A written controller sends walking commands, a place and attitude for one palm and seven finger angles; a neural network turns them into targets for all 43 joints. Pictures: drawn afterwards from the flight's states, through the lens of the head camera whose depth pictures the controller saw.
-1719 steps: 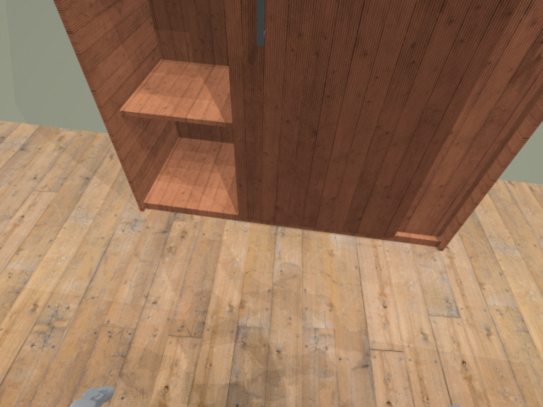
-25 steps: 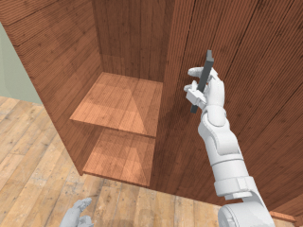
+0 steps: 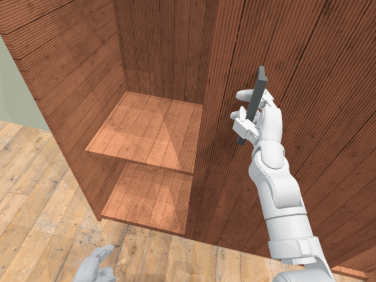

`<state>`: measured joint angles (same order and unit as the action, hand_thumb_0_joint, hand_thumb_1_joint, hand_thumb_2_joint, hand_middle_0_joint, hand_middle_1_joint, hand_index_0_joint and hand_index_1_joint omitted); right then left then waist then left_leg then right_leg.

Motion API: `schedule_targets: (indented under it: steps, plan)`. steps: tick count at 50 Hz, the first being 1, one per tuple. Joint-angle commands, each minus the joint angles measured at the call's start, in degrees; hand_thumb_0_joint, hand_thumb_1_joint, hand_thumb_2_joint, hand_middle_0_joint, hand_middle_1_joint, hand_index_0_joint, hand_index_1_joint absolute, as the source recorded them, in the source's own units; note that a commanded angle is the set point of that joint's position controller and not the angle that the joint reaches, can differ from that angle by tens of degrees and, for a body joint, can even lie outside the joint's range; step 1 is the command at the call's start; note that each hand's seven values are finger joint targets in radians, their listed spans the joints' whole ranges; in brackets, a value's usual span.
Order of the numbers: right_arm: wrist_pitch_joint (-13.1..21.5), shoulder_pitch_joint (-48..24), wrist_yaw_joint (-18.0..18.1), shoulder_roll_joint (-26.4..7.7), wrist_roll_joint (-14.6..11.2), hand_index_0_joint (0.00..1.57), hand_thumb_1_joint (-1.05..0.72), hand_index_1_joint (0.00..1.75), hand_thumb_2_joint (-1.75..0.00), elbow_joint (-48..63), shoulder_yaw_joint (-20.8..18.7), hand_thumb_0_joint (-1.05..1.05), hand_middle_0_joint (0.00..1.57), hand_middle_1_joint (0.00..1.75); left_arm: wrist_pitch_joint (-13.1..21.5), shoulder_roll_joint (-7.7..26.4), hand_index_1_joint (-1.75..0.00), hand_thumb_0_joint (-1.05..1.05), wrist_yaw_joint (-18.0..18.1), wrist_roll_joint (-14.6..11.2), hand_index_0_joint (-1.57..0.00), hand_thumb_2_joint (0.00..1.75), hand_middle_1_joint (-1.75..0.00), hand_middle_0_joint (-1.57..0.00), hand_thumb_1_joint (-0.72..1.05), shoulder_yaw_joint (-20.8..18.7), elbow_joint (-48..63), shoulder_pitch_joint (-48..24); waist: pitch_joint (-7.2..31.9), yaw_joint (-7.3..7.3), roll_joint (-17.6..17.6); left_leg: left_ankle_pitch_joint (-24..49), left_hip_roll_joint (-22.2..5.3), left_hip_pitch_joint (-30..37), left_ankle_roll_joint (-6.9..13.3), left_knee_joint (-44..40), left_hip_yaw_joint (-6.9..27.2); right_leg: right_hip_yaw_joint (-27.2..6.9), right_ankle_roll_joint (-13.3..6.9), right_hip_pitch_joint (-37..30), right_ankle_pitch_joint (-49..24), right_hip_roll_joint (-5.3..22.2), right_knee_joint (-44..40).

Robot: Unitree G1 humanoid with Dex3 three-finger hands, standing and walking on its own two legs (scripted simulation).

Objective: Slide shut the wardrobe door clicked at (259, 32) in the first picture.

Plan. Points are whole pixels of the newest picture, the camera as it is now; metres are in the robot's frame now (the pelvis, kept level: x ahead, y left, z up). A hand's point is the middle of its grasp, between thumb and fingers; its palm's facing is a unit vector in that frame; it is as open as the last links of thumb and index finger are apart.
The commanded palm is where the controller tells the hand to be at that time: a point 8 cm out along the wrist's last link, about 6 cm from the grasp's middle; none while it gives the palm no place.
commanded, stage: tug the door sideways, standing still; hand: right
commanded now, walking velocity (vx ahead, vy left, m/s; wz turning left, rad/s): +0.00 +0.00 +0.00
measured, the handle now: (250, 108) +0.44 -0.09 +0.18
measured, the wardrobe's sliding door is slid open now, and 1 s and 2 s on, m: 0.47 0.46 0.40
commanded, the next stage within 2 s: step sideways, sliding the door along in 0.68 s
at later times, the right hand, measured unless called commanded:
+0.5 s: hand (235, 120) +0.40 -0.06 +0.17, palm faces +0.16 +0.99 -0.02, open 4.8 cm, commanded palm +0.38 -0.06 +0.17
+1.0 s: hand (237, 124) +0.39 -0.06 +0.17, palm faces -0.03 +0.99 -0.15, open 5.2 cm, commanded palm +0.38 -0.10 +0.18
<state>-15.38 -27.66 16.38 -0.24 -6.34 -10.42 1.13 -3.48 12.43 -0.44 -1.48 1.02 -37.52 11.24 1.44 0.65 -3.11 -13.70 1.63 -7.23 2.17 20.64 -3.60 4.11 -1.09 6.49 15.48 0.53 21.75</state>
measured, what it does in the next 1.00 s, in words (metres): stands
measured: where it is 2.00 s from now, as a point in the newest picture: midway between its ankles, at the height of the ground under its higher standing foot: outside the picture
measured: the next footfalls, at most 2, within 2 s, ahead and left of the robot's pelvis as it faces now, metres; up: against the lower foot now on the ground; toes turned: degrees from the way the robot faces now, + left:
right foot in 1.26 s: +0.03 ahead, -0.04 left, +0.00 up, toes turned -19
left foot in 1.58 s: +0.16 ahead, +0.29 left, +0.00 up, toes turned -11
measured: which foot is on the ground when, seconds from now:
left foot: down 0.00-1.00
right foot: down 0.00-1.00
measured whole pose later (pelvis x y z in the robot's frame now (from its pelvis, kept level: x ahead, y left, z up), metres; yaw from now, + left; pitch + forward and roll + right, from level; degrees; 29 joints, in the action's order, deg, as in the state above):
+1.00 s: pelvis -0.04 -0.01 -0.01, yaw +1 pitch -1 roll -1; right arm 2.4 -41.8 8.4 -8.2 -6.1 -33.4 2.5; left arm 2.2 12.1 3.5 -1.4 0.1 -41.2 13.5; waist -3.2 1.5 -3.3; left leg -23.4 -0.1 -18.1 1.3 40.4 -0.6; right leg 5.7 -3.2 13.2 17.4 -1.1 30.9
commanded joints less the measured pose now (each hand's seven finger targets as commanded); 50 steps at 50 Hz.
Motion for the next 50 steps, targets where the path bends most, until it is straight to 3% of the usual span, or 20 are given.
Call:
schedule_targets:
  steps: [1, 4, 5, 8, 11, 15, 18, 19, 21, 30, 38, 39, 40, 41, 42, 43, 45, 47, 48, 50]
  plan:
    - [2.7, -14.5, -0.5, -1.6, 0.6, 0.45, -0.90, 1.40, -0.90, 16.9, 1.3, 0.00, 0.45, 1.40, 2.0, 5.2, -0.30, 0.00, -0.4, 0.1, -0.20, 0.90, -0.30, -0.20, 0.90, -2.0, 9.8, -7.6, 17.9, -1.48, 6.7, 34.5, -2.0, 9.1, -0.6, 1.8, 1.9, -2.4, -0.3, -4.5, -29.3, -0.2, 2.0]
    - [2.1, -14.9, -0.6, -1.1, 0.6, 0.45, -0.90, 1.40, -0.90, 18.9, 1.8, 0.00, 0.45, 1.40, 1.7, 5.2, -0.30, 0.00, -0.4, 0.1, -0.20, 0.90, -0.30, -0.20, 0.90, -1.9, 10.3, -7.7, 17.3, -0.90, 7.9, 35.4, -1.9, 8.7, -0.8, 2.0, 1.8, -2.4, -0.5, -4.6, -29.2, -0.2, 2.2]
    - [1.8, -17.5, -0.5, -2.3, 0.6, 0.45, -0.90, 1.40, -0.90, 18.7, 1.1, 0.00, 0.45, 1.40, 1.6, 5.3, -0.30, 0.00, -0.2, 0.0, -0.20, 0.90, -0.30, -0.20, 0.90, -1.9, 9.8, -7.8, 16.9, -0.51, 7.4, 34.9, -2.0, 8.0, -0.8, 1.9, 2.0, -2.4, -0.5, -4.7, -28.8, -0.1, 2.4]
    - [1.0, -28.3, 0.7, -1.3, 1.2, 0.45, -0.90, 1.40, -0.90, 13.3, 2.4, 0.00, 0.45, 1.40, 1.6, 5.4, -0.30, 0.00, 0.3, 0.2, -0.20, 0.90, -0.30, -0.20, 0.90, -1.7, 7.2, -6.8, 13.4, 1.58, 6.9, 28.9, -1.7, 3.3, -0.6, 1.4, 1.9, -3.1, -0.6, -4.8, -26.5, 0.3, 2.7]
    - [0.4, -29.8, 1.5, 0.7, 1.3, 0.45, -0.90, 1.40, -0.90, 11.0, 3.8, 0.00, 0.45, 1.40, 1.6, 5.3, -0.30, 0.00, 0.4, 0.3, -0.20, 0.90, -0.30, -0.20, 0.90, -1.7, 6.5, -6.9, 14.4, 1.45, 5.4, 27.7, -1.7, 2.5, -0.4, 1.6, 1.8, -3.3, -0.4, -5.5, -26.9, 0.1, 3.1]
    - [2.2, -36.9, 2.2, 4.1, 1.0, 0.45, -0.90, 1.40, -0.90, 8.9, 6.2, 0.00, 0.45, 1.40, 2.2, 4.9, -0.30, 0.00, 0.4, 0.5, -0.20, 0.90, -0.30, -0.20, 0.90, -2.0, 5.5, -5.6, 18.8, 2.59, 5.9, 29.2, -1.7, 2.0, -0.5, 2.9, 1.8, -4.0, -0.2, -7.8, -29.2, 0.2, 3.9]
    - [4.0, -40.6, 2.8, 6.2, 1.2, 0.45, -0.90, 1.40, -0.90, 6.4, 7.9, 0.00, 0.45, 1.40, 2.5, 4.8, -0.30, 0.00, 0.4, 0.7, -0.20, 0.90, -0.30, -0.20, 0.90, -2.3, 4.6, -4.5, 19.3, 3.39, 7.2, 27.9, -1.4, 0.6, -0.6, 3.1, 1.6, -4.6, -0.2, -8.2, -29.4, 0.5, 4.0]
    - [4.6, -42.0, 2.9, 6.9, 1.6, 0.45, -0.90, 1.40, -0.90, 6.2, 8.8, 0.00, 0.45, 1.40, 2.7, 4.7, -0.30, 0.00, 0.3, 0.6, -0.20, 0.90, -0.30, -0.20, 0.90, -2.4, 4.4, -4.6, 19.5, 3.59, 5.8, 27.1, -1.5, -0.3, -0.6, 3.2, 1.7, -4.7, 0.0, -8.9, -29.5, 0.7, 4.2]
    - [5.6, -43.2, 3.4, 8.6, 2.2, 0.45, -0.90, 1.40, -0.90, 3.7, 10.3, 0.00, 0.45, 1.40, 2.8, 4.6, -0.30, 0.00, 0.2, 0.7, -0.20, 0.90, -0.30, -0.20, 0.90, -2.4, 3.7, -3.9, 18.6, 4.02, 6.9, 24.9, -1.3, -1.4, -0.6, 3.0, 1.4, -5.2, -0.1, -8.5, -28.2, 0.7, 4.1]
    - [10.4, -53.6, 3.8, 14.4, 1.7, 0.45, -0.90, 1.40, -0.90, -5.1, 15.1, 0.00, 0.45, 1.40, 5.4, 4.4, -0.30, 0.00, -0.3, 0.4, -0.20, 0.90, -0.30, -0.20, 0.90, -2.5, 1.2, -1.8, 17.1, 5.70, 4.6, 14.2, -0.7, -7.9, -0.4, 2.8, 1.1, -7.3, 0.4, -8.3, -19.5, 1.2, 3.4]
    - [14.4, -59.3, 4.6, 15.2, 1.4, 0.45, -0.90, 1.40, -0.90, -12.6, 14.9, 0.00, 0.45, 1.40, 8.3, 4.9, -0.30, 0.00, -0.7, 0.3, -0.20, 0.90, -0.30, -0.20, 0.90, -2.8, -1.2, 0.7, 17.1, 6.42, 5.2, 9.0, -0.6, -11.1, -0.7, 3.6, 1.0, -8.2, 1.0, -6.5, -12.9, 1.3, 2.6]
    - [15.4, -62.8, 4.7, 13.8, 1.4, 0.45, -0.90, 1.40, -0.90, -8.2, 14.4, 0.00, 0.45, 1.40, 9.1, 5.1, -0.30, 0.00, -0.7, 0.3, -0.20, 0.90, -0.30, -0.20, 0.90, -2.9, -0.8, 0.3, 20.3, 6.04, 3.5, 9.2, -0.8, -10.6, -0.6, 3.8, 1.2, -8.4, 1.1, -8.5, -13.6, 1.3, 2.7]
    - [20.6, -58.5, -0.9, -20.2, 3.8, 0.45, -0.90, 1.40, -0.90, -4.9, -3.9, 0.00, 0.45, 1.40, 8.1, 8.4, -0.30, 0.00, 0.9, 0.6, -0.20, 0.90, -0.30, -0.20, 0.90, -3.6, 1.0, -1.0, 21.2, 1.73, 3.8, 4.6, -4.6, -7.2, -1.3, 3.5, 5.1, -6.1, -2.4, -5.4, -7.6, 5.5, 2.6]
    - [23.2, -57.3, -3.8, -20.1, 3.5, 0.45, -0.90, 1.40, -0.90, -5.3, -3.6, 0.00, 0.45, 1.40, 8.1, 7.5, -0.30, 0.00, 1.9, 0.4, -0.20, 0.90, -0.30, -0.20, 0.90, -3.1, 1.3, -1.8, 18.9, 1.71, 2.9, 3.1, -5.1, -4.7, -1.2, 3.5, 5.3, -6.0, -2.8, -2.8, -3.4, 4.8, 1.1]
    - [24.4, -56.4, -5.5, -14.3, 3.1, 0.45, -0.90, 1.40, -0.90, -6.5, 0.5, 0.00, 0.45, 1.40, 8.5, 6.5, -0.30, 0.00, 2.3, 0.3, -0.20, 0.90, -0.30, -0.20, 0.90, -2.9, 1.7, -2.4, 18.0, 1.99, 5.5, 2.0, -5.0, -4.2, -1.5, 4.6, 4.8, -6.5, -3.3, -2.2, -1.7, 5.3, 0.7]
    - [25.0, -54.0, -7.4, -10.2, 2.7, 0.45, -0.90, 1.40, -0.90, -6.4, 3.1, 0.00, 0.45, 1.40, 8.9, 6.3, -0.30, 0.00, 2.7, 0.2, -0.20, 0.90, -0.30, -0.20, 0.90, -3.0, 2.7, -3.2, 16.6, 2.07, 5.2, -1.3, -4.5, -6.1, -1.6, 7.1, 4.2, -8.5, -4.1, -1.6, 1.5, 7.1, 0.1]
    - [25.1, -49.2, -9.4, -10.6, 2.3, 0.45, -0.90, 1.40, -0.90, -7.6, 2.6, 0.00, 0.45, 1.40, 8.5, 6.9, -0.30, 0.00, 3.6, 0.1, -0.20, 0.90, -0.30, -0.20, 0.90, -3.1, 3.8, -4.3, 13.2, 1.65, 1.2, -8.6, -2.7, -11.9, -1.3, 15.4, 3.6, -18.0, -7.0, -1.3, 11.5, 13.3, -3.5]
    - [24.8, -47.9, -10.1, -11.9, 1.9, 0.45, -0.90, 1.40, -0.90, -7.0, 1.5, 0.00, 0.45, 1.40, 7.9, 6.7, -0.30, 0.00, 4.4, 0.1, -0.20, 0.90, -0.30, -0.20, 0.90, -3.0, 4.5, -5.0, 9.7, 1.51, -0.4, -11.7, -2.2, -15.9, -0.8, 24.4, 3.9, -26.8, -10.7, -0.8, 16.6, 18.7, -6.9]
    - [24.8, -48.0, -10.4, -11.7, 1.7, 0.45, -0.90, 1.40, -0.90, -5.5, 1.8, 0.00, 0.45, 1.40, 7.7, 6.4, -0.30, 0.00, 4.5, 0.0, -0.20, 0.90, -0.30, -0.20, 0.90, -2.8, 4.7, -4.7, 9.0, 1.49, 1.5, -12.9, -2.6, -17.0, -0.6, 25.5, 4.9, -28.3, -11.7, -2.3, 13.9, 19.8, -6.2]
    - [25.0, -46.0, -10.9, -12.5, 1.5, 0.45, -0.90, 1.40, -0.90, -4.9, 0.9, 0.00, 0.45, 1.40, 7.4, 6.4, -0.30, 0.00, 4.7, 0.1, -0.20, 0.90, -0.30, -0.20, 0.90, -2.8, 4.2, -4.1, 8.7, 0.99, 3.7, -13.1, -3.1, -14.9, -0.4, 20.8, 5.3, -24.8, -11.4, -4.1, 2.5, 19.8, -1.4]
